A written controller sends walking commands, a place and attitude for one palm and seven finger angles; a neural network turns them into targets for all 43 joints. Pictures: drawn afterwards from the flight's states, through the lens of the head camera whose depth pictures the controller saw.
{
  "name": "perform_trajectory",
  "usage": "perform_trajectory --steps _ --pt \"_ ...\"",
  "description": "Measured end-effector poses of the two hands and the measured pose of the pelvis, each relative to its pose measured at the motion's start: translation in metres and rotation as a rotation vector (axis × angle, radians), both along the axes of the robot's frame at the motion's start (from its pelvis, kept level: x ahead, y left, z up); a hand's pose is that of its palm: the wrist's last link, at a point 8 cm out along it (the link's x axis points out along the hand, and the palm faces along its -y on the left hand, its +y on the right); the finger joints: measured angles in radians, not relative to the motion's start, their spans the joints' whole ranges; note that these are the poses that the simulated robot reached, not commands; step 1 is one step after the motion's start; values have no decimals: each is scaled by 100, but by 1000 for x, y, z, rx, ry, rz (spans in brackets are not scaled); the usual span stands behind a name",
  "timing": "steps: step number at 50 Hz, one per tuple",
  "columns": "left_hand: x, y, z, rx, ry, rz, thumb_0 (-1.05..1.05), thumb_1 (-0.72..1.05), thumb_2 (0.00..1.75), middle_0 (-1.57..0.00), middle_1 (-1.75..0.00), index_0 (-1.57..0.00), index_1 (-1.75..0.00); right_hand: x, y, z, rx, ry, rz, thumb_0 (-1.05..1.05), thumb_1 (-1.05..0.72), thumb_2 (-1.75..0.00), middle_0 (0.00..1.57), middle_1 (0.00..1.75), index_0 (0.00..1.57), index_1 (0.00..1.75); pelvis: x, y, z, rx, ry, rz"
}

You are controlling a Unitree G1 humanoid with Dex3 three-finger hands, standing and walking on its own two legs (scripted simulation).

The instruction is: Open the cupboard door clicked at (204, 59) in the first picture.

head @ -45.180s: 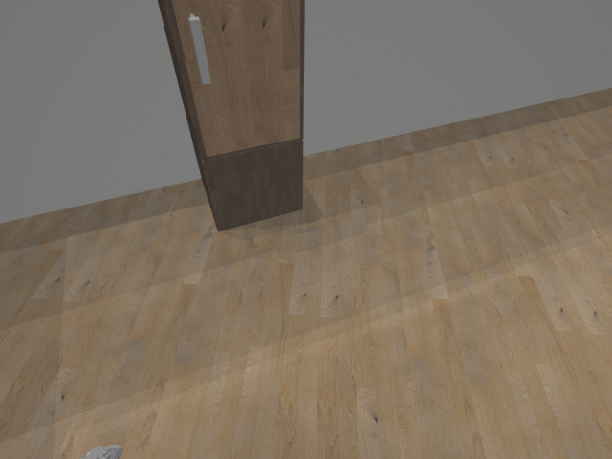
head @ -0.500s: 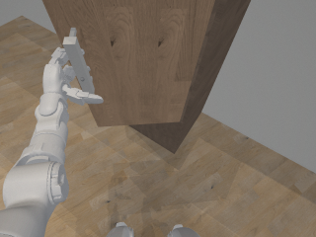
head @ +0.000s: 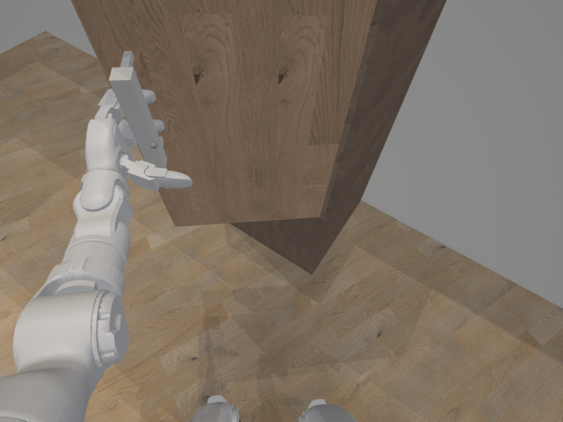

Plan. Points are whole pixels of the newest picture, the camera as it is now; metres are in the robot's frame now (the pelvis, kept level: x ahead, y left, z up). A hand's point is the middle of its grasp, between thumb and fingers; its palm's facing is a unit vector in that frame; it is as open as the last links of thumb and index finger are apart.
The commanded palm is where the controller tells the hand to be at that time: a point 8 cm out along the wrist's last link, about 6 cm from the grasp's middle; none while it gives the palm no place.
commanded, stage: slide the fingers in behind the handle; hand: left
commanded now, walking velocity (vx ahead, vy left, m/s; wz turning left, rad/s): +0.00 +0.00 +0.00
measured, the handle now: (144, 115) +0.55 +0.17 +0.09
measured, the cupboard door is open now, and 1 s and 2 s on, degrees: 39 39 80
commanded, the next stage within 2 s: close the thumb around the handle in 0.04 s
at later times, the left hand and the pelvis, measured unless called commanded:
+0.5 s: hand (150, 143) +0.49 +0.16 +0.09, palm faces +0.05 -1.00 +0.00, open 10.3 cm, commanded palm +0.46 +0.21 +0.09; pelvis +0.00 +0.00 +0.00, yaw +0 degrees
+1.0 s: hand (155, 142) +0.50 +0.15 +0.09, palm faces +0.04 -1.00 +0.01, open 6.1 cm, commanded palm +0.46 +0.20 +0.09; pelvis +0.00 +0.01 +0.00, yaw +0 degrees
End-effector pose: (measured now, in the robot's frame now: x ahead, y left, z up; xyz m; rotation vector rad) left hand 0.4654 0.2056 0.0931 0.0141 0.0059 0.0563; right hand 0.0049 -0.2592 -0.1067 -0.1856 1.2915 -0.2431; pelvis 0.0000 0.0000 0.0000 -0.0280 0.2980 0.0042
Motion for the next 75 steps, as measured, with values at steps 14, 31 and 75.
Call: perform_trajectory --steps 14,31,75 --pt "4 2 0 -8 15 -2 -1 -42 33 -30 -121 -31 -120 1 -2 3 -5 1 -5 0 -90 -90 20 30 20 30 2 -1 2 2 6 -2" --pt "4 3 1 -11 8 -17 0 37 67 -36 -129 -36 -129 4 4 2 -6 -4 1 0 -90 -90 20 30 21 30 2 3 1 -4 7 1" --pt "-105 -40 -4 -75 -25 0 2 64 70 -29 -131 -30 -128 102 20 25 75 -314 72 1 -90 -90 20 30 20 30 20 6 17 17 -99 -36"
